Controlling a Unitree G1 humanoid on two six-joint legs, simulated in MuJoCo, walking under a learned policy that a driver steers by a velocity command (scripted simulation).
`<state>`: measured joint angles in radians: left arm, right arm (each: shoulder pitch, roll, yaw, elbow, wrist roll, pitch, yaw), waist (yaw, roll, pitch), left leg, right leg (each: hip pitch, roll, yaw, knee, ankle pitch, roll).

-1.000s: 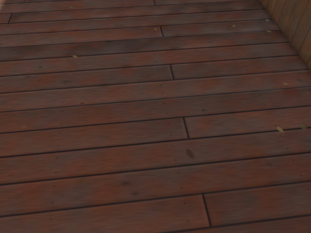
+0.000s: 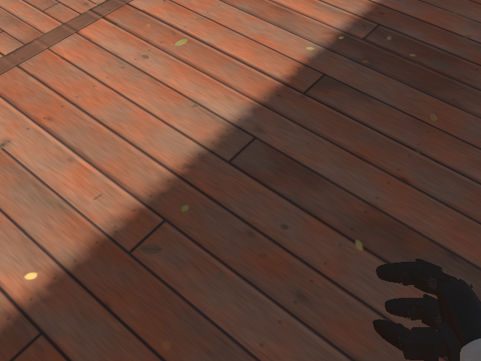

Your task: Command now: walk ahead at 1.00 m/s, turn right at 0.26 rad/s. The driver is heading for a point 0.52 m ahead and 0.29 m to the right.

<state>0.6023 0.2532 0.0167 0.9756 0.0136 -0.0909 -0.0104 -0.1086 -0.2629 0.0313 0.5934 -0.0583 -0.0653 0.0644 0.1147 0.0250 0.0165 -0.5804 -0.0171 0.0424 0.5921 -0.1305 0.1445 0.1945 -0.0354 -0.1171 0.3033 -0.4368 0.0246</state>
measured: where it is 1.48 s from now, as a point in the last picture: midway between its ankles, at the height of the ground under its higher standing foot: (346, 253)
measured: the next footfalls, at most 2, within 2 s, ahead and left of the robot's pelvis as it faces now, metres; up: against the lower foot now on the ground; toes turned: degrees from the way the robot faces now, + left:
right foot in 0.46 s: +0.59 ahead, -0.14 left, +0.00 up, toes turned -24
left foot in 0.86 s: +0.93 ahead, -0.17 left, +0.00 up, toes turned -32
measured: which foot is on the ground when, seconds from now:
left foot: down 0.00-0.46, up 0.48-0.84, down 0.86-1.00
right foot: down 0.00-0.00, up 0.02-0.44, down 0.46-0.88, up 0.90-1.00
